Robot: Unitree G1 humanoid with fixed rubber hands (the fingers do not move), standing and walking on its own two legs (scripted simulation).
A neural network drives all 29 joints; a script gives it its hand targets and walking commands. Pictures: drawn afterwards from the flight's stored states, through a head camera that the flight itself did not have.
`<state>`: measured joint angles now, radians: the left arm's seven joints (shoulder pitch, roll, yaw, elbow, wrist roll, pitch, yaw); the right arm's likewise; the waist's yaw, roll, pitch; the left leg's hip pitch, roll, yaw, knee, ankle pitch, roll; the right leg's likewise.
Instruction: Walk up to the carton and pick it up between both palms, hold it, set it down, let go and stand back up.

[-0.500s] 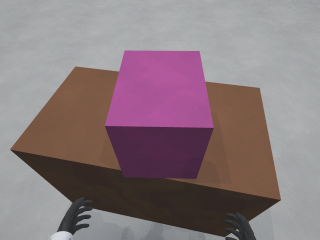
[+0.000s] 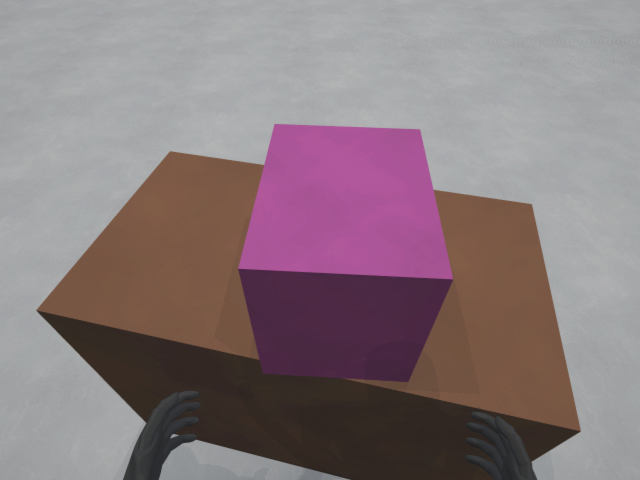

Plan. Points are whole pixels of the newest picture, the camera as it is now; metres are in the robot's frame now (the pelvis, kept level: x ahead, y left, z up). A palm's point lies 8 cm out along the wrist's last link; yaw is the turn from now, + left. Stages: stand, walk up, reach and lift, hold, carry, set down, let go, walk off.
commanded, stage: reach and lift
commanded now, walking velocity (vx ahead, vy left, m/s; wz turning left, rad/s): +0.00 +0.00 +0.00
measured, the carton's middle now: (341, 252) +0.44 +0.02 +0.01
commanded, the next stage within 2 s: none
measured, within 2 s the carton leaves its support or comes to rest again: neither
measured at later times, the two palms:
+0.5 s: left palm (155, 424) +0.17 +0.23 -0.01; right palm (516, 443) +0.18 -0.19 -0.01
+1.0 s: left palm (155, 343) +0.24 +0.24 +0.06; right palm (527, 369) +0.25 -0.20 +0.05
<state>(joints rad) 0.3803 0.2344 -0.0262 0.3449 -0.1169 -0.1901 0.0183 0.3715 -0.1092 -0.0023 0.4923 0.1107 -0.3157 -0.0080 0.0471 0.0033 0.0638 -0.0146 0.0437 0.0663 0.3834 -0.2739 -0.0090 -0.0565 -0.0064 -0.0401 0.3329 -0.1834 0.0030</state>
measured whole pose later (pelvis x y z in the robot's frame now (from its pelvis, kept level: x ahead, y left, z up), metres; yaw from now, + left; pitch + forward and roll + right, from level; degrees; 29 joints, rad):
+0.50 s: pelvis -0.01 +0.00 +0.00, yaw +0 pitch -6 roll -1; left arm 0.23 0.25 -0.05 0.35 -0.23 -0.22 0.04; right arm 0.25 -0.11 0.01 0.37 0.19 -0.25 -0.03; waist 0.06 -0.01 0.07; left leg -0.01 0.04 0.07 0.38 -0.26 -0.01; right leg -0.07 -0.01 -0.04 0.36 -0.18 0.00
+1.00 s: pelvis -0.01 -0.01 +0.00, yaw -1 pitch -5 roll +0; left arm -0.01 0.27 0.10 0.06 -0.20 0.29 0.01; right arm 0.06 -0.18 -0.01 0.09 0.23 0.11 -0.13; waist 0.07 -0.01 0.11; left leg 0.01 0.05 0.09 0.30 -0.21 -0.02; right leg -0.06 0.01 -0.02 0.28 -0.13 -0.01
